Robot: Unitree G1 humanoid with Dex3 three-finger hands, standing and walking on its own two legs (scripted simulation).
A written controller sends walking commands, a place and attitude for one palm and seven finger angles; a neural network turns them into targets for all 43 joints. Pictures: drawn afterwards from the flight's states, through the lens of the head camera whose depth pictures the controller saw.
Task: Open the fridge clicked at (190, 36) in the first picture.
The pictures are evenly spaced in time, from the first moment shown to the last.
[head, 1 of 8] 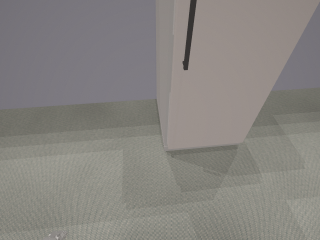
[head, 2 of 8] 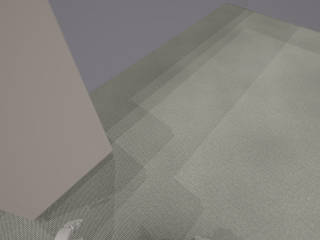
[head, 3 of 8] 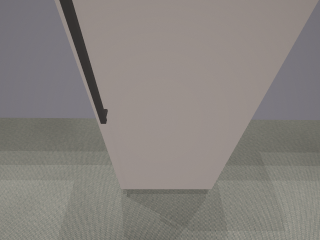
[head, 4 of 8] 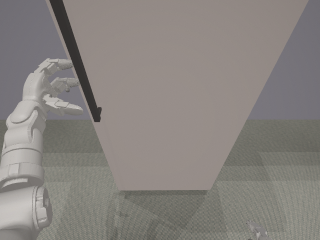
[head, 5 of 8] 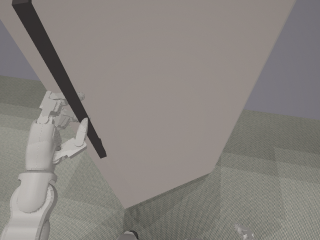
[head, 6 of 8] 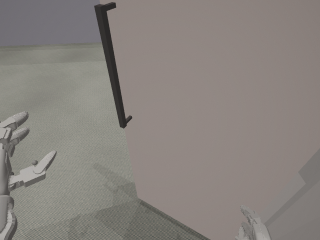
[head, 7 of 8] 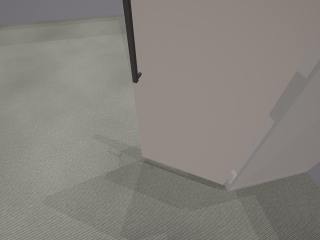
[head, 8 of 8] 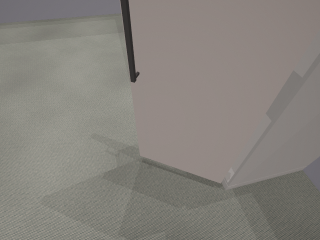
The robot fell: no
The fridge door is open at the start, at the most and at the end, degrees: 0 62 55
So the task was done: yes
